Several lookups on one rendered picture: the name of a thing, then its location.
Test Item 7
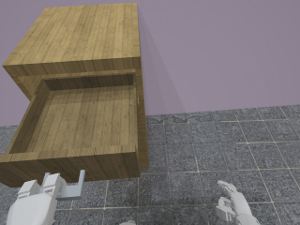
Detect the handle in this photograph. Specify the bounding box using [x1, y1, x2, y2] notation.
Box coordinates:
[36, 170, 85, 202]

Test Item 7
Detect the robot left hand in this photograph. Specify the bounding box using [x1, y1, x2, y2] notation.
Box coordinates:
[6, 172, 68, 225]

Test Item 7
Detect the cabinet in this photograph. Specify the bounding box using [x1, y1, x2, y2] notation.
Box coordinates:
[2, 2, 149, 169]

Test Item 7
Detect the robot right forearm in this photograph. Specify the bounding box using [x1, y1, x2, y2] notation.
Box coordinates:
[235, 214, 261, 225]

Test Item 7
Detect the robot right hand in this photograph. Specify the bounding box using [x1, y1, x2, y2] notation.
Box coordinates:
[216, 180, 252, 224]

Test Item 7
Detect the drawer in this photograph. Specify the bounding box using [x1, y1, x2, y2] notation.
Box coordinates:
[0, 72, 141, 188]

